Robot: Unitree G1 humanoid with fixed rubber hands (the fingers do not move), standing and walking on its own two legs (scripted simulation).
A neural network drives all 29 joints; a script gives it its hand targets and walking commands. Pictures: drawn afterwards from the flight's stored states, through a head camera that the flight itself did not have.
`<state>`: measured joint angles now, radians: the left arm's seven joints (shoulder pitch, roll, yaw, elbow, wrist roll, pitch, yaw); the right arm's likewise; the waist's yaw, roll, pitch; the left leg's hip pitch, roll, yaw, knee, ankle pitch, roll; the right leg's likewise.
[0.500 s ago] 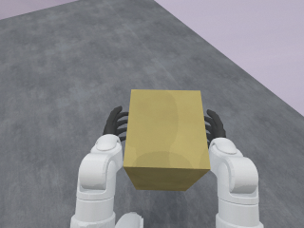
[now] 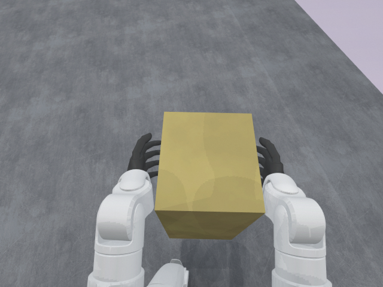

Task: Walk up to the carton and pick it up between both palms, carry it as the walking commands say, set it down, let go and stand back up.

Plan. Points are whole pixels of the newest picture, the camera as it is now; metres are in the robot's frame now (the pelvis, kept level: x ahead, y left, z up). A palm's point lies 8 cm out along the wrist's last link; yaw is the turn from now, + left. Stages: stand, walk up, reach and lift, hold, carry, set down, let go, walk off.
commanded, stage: carry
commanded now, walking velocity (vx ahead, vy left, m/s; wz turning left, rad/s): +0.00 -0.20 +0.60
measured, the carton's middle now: (203, 186) +0.32 +0.00 +0.01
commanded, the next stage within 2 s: none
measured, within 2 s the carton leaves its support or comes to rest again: neither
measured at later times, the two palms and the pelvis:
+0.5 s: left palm (91, 213) +0.24 +0.20 +0.07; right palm (222, 177) +0.31 -0.04 +0.07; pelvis -0.02 -0.01 -0.01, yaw +17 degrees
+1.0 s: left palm (57, 249) +0.19 +0.24 +0.07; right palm (187, 177) +0.31 +0.03 +0.07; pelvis -0.01 -0.02 -0.01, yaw +30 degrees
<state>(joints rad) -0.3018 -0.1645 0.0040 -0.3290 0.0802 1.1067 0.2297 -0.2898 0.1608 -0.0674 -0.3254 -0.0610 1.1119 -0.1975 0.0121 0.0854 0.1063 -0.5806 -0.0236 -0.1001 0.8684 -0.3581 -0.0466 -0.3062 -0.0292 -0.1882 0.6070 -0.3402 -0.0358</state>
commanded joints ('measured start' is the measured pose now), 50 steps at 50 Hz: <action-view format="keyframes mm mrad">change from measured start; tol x32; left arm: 1 -280 -961 -435 -158 -315 -35 -161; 50 -383 -996 -525 -174 -333 17 -144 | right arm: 1 -363 983 584 -212 297 -23 93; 50 -308 983 470 -81 291 13 121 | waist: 1 -22 -312 -478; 11 -43 -208 -534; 14 -14 354 -495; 25 -11 77 -658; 28 -2 -435 -542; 50 -39 188 -530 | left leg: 1 -286 80 171 364 -73 19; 11 193 58 248 -199 81 37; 14 487 358 -571 -456 853 203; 18 337 267 -504 -518 279 163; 24 362 217 -429 -456 544 92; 28 -240 -25 118 261 -202 -9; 42 289 -13 258 -281 84 55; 45 619 316 -500 -419 995 209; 50 388 240 -403 -491 449 189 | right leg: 1 596 -340 31 -98 836 -148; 11 277 -304 -84 157 673 -58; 14 -280 30 30 650 -423 88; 24 163 64 245 20 -209 14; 27 616 -277 319 -367 358 -113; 41 377 -301 -69 61 815 -66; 43 150 -218 -53 316 624 -14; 45 -253 24 60 615 -390 82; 50 -88 26 214 379 -260 61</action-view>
